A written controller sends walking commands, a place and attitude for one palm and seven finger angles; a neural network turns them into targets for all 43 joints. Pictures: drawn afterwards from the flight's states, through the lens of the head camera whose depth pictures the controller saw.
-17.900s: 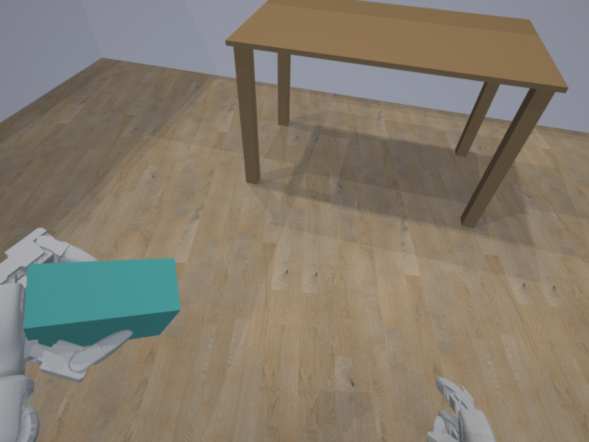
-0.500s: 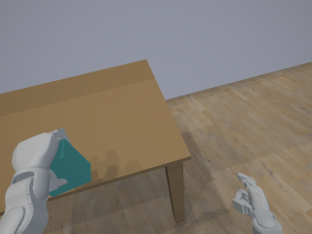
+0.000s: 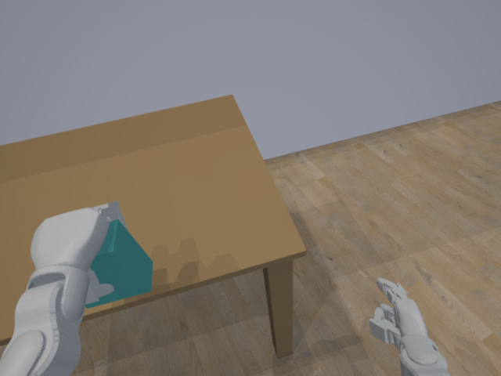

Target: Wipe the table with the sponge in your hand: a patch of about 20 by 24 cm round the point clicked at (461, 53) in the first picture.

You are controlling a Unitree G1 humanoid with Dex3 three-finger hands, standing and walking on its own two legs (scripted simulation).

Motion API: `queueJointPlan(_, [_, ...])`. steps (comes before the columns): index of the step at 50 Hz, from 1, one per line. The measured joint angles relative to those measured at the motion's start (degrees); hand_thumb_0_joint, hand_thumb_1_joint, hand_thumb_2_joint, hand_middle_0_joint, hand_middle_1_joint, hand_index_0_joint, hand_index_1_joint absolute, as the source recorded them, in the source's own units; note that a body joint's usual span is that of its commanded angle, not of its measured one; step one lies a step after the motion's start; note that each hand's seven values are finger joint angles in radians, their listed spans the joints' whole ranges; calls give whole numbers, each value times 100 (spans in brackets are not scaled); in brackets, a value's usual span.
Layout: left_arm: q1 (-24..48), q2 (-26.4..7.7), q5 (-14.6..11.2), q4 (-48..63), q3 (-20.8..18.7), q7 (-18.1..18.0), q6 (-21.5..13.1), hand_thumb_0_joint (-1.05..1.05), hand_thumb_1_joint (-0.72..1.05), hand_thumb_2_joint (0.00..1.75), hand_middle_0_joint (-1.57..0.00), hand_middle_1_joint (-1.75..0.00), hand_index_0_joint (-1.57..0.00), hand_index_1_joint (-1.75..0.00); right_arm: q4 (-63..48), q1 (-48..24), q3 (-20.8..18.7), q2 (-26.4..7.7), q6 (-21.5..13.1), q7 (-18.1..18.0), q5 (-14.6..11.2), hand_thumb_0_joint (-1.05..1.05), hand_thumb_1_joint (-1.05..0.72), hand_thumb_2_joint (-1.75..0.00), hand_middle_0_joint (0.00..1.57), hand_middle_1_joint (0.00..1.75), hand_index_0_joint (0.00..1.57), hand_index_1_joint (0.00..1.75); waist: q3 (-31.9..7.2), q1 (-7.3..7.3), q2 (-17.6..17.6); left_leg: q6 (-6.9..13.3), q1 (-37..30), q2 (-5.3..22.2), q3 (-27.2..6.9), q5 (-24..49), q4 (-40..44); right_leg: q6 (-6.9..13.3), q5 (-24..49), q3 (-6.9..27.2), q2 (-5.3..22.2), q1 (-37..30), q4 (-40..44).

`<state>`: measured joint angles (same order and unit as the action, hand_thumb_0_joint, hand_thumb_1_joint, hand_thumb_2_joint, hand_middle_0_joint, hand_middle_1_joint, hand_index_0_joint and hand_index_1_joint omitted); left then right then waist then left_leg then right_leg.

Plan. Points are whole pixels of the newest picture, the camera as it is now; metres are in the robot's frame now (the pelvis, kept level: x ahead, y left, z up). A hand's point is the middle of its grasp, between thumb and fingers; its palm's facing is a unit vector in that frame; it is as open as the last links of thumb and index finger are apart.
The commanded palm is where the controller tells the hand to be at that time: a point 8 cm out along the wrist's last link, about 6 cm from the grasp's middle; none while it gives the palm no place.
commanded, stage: move the sponge above the wiping area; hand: left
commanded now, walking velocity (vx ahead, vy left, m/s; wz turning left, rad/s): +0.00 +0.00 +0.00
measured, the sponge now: (109, 272) +0.23 +0.27 +0.07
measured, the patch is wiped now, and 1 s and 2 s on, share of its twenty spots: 0.00 0.00 0.00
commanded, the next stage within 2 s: none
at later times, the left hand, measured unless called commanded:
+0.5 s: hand (91, 233) +0.26 +0.30 +0.12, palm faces +0.10 -0.04 -0.99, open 10.0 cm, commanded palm +0.23 +0.30 +0.18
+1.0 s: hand (80, 232) +0.27 +0.33 +0.10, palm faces +0.05 -0.02 -1.00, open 10.0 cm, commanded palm +0.25 +0.33 +0.16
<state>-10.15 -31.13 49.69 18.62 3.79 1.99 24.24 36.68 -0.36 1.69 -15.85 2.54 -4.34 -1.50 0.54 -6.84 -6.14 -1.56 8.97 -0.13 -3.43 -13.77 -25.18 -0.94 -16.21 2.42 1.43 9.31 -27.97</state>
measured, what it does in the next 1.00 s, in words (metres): stands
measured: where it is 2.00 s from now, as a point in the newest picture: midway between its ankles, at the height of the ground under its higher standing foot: outside the picture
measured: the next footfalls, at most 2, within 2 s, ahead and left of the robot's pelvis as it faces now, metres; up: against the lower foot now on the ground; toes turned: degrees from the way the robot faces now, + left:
none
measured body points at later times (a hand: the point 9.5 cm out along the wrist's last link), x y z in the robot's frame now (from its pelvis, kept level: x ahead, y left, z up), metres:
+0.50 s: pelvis +0.00 +0.01 +0.00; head -0.01 -0.03 +0.45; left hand +0.25 +0.30 +0.17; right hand +0.24 -0.20 -0.08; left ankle +0.00 +0.14 -0.74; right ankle -0.01 -0.13 -0.74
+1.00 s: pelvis +0.01 +0.00 +0.00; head +0.01 -0.03 +0.45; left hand +0.26 +0.33 +0.16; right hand +0.24 -0.21 -0.09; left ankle +0.00 +0.14 -0.74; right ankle -0.01 -0.13 -0.74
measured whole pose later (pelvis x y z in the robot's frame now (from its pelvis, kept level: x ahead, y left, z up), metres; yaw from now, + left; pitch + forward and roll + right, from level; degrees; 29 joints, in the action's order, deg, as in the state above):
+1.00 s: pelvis +0.01 +0.00 +0.00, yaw +1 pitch -1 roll +0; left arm 1.0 -31.9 51.4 -2.3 -1.3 -2.0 18.8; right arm 39.9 1.7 1.1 -15.0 2.8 -5.3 -2.1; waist 0.3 -5.3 -4.8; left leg -1.3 9.5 0.1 -4.1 -14.6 -25.4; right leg -1.1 -15.9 1.6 1.3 8.5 -25.7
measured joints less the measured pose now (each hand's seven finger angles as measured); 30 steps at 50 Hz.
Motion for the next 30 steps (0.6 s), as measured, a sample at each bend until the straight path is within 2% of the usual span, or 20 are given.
queueJointPlan(3, [66,-79,13,-139,-138,-189,-62,0,-48,102,-76,-133,-75,-133,66,20,15,68,61,27,-18,1,-90,-90,20,30,20,30,-45,-26,24,3,-30,14,22,-22,-17,1,10,22,-15,-39,22])
queueJointPlan(6, [255,-75,-58,-463,-340,-309,96,0,-48,102,-76,-133,-75,-133,142,29,45,109,111,35,-64,1,-90,-90,20,30,20,30,-71,-16,31,8,-66,14,15,-16,-7,-8,30,14,-13,-93,67])
queueJointPlan(9, [485,-32,-97,-790,-403,-252,385,0,-48,102,-76,-133,-75,-133,175,14,83,94,117,5,-116,1,-90,-90,20,30,20,30,-38,17,21,21,-66,-6,-8,13,5,-25,58,-9,8,-115,97])
queueJointPlan(12, [661,32,-88,-986,-280,-50,505,0,-48,102,-76,-133,-75,-133,160,-2,108,37,76,-55,-136,1,-90,-90,20,30,20,30,30,30,5,43,-25,-40,-32,59,18,-43,92,-32,41,-91,120])
queueJointPlan(15, [860,114,10,-1150,4,128,347,0,-48,102,-76,-133,-75,-133,139,4,99,-6,0,-116,-106,1,-90,-90,20,30,20,30,97,31,7,64,39,-79,-63,103,25,-59,118,-62,79,-45,129])
queueJointPlan(18, [972,133,143,-1226,163,178,-8,0,-48,102,-76,-133,-75,-133,153,-10,101,23,-39,-151,-54,1,-90,-90,20,30,20,30,129,37,48,72,87,-79,-48,118,26,-56,139,-47,79,9,133])
queueJointPlan(21, [983,93,212,-1254,90,26,-365,0,-48,102,-76,-133,-75,-133,186,17,86,108,-27,-134,-8,1,-90,-90,20,30,20,30,102,65,111,63,75,-52,-13,101,38,-44,148,-12,53,10,159])
queueJointPlan(24, [962,54,185,-1259,-108,-224,-425,0,-48,102,-76,-133,-75,-133,216,90,52,167,3,-69,-11,1,-90,-90,20,30,20,30,28,94,136,52,28,-18,25,61,46,-37,146,24,21,-36,199])
queueJointPlan(27, [939,66,132,-1325,-293,-389,-174,0,-48,102,-76,-133,-75,-133,257,143,38,146,71,-2,-54,1,-90,-90,20,30,20,30,-50,117,104,51,-19,-6,46,33,63,-38,134,43,11,-82,232])
queueJointPlan(30, [950,95,65,-1475,-345,-347,196,0,-48,102,-76,-133,-75,-133,278,155,32,66,124,23,-103,1,-90,-90,20,30,20,30,-71,143,51,61,-31,-27,32,29,77,-57,113,28,34,-96,228])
